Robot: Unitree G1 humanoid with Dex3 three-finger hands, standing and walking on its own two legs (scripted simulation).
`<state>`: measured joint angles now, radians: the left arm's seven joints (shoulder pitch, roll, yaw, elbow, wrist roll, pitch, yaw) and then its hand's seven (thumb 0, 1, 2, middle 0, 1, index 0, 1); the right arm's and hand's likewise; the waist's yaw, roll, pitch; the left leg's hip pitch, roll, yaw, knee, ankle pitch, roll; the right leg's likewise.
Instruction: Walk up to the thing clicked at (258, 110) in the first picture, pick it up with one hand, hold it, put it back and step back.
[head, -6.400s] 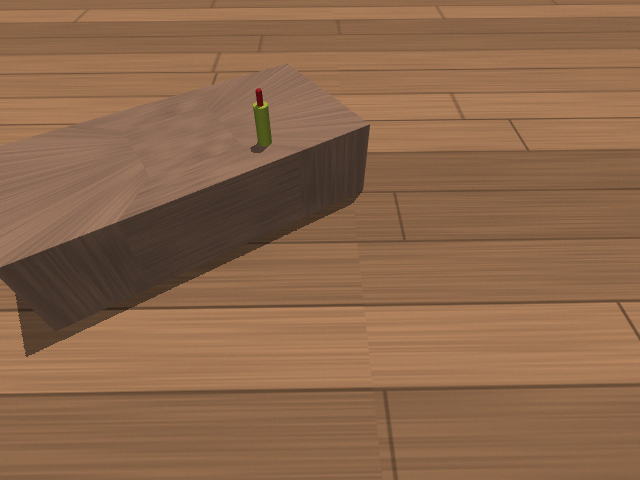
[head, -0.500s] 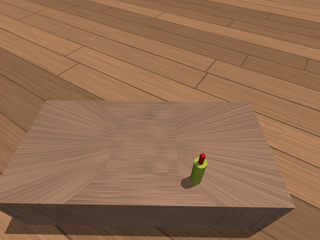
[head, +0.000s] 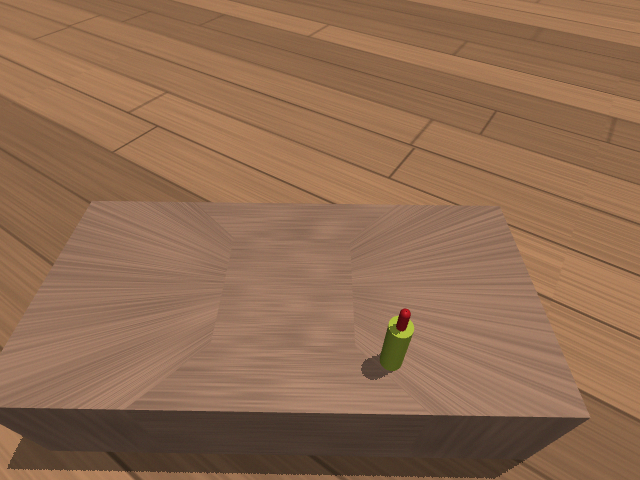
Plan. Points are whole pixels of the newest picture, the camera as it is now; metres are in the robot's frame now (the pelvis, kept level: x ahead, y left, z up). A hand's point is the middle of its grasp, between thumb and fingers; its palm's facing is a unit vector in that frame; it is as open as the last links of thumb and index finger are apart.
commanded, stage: stand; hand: right
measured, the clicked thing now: (397, 338) +0.47 -0.17 -0.31
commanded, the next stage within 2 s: go down in 0.70 s
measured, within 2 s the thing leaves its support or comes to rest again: neither
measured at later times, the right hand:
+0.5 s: hand out of the picture +0.07 -0.25 -0.16, palm faces -0.04 +0.94 -0.34, open 7.4 cm
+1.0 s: hand out of the picture +0.14 -0.25 -0.16, palm faces +0.04 +0.95 -0.32, open 10.0 cm
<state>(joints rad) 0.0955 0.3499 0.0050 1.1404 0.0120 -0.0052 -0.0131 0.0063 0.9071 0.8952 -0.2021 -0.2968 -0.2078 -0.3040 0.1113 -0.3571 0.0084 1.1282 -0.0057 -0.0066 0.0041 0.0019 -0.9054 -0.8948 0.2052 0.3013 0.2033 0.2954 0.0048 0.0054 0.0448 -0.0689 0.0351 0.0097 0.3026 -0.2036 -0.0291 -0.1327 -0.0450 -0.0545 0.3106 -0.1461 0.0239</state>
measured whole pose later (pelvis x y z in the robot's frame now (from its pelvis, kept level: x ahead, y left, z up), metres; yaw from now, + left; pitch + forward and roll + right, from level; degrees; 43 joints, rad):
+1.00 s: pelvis -0.01 +0.00 -0.01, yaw -1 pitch +3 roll +0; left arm 0.20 0.28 0.03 0.84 -0.03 -0.02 0.03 0.01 0.92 0.91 -0.21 -0.30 -0.22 -0.31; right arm -0.06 -0.33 -0.14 1.06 -0.07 0.00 0.03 0.00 -0.61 -0.60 0.11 0.14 0.10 0.13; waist 0.01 0.00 0.05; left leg -0.27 0.03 0.03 0.48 -0.27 -0.02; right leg -0.34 -0.05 -0.03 0.49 -0.20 0.02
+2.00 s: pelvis +0.01 +0.00 -0.06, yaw -3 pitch +11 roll +2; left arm 0.25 0.24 -0.01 0.60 -0.02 -0.16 0.13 0.01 0.90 0.89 -0.20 -0.29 -0.20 -0.30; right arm 0.31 -0.37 -0.16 0.28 -0.03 0.47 0.11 -0.01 0.54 -0.03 0.06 0.05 0.05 0.05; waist 0.03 -0.03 -0.11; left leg -0.55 0.03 0.07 0.85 -0.49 -0.03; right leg -0.67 -0.06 0.03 0.92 -0.44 0.02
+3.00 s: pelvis -0.01 -0.01 -0.06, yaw -2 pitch +12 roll +3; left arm 0.27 0.26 -0.02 0.67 0.00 -0.23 0.18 0.01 0.88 0.89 -0.21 -0.29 -0.20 -0.31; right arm -0.09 -0.52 -0.35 0.59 0.07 0.25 0.31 -0.01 0.54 -0.04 0.06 0.05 0.05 0.05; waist 0.06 -0.02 -0.09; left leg -0.61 0.02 0.06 0.88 -0.47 -0.03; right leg -0.73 -0.07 0.03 0.95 -0.42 0.02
